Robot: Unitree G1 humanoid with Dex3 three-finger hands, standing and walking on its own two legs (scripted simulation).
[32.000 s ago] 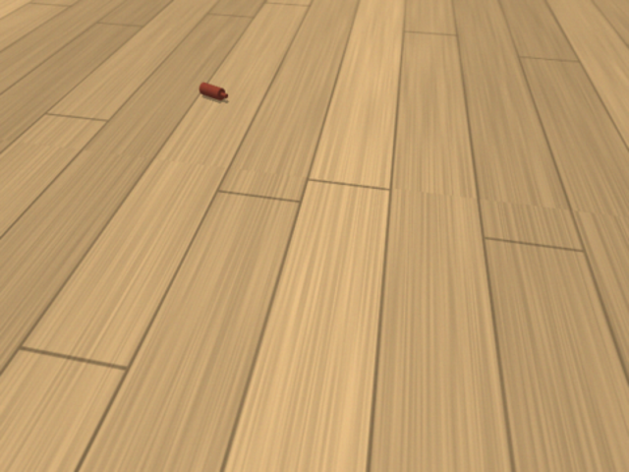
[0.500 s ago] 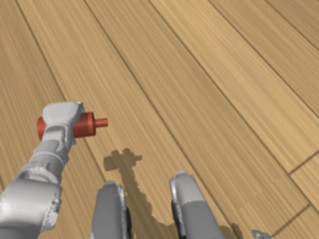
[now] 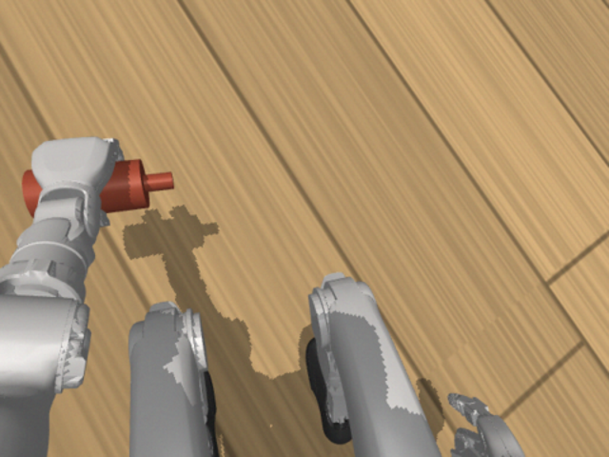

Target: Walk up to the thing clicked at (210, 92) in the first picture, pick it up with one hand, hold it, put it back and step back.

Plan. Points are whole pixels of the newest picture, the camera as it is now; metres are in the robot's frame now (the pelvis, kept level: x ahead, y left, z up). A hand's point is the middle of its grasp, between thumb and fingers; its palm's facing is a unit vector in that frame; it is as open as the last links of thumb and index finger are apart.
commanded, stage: crouch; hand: left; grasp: from above
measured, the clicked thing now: (106, 187) +0.49 +0.20 -0.17
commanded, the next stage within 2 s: lower in 0.82 s
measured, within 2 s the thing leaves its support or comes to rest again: neither
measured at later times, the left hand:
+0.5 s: hand (112, 195) +0.49 +0.21 -0.22, palm faces -0.45 -0.03 -0.89, open 9.8 cm
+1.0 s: hand (115, 193) +0.51 +0.21 -0.25, palm faces -0.45 -0.03 -0.89, open 9.8 cm
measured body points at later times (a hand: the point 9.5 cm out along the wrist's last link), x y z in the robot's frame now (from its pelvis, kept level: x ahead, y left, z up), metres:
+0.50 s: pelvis -0.01 +0.00 -0.07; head +0.23 +0.04 +0.31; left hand +0.51 +0.21 -0.17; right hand +0.01 -0.28 -0.17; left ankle +0.07 +0.13 -0.39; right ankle +0.08 -0.14 -0.39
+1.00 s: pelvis -0.01 +0.00 -0.09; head +0.24 +0.05 +0.28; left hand +0.53 +0.21 -0.20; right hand +0.00 -0.27 -0.19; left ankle +0.07 +0.13 -0.39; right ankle +0.08 -0.14 -0.39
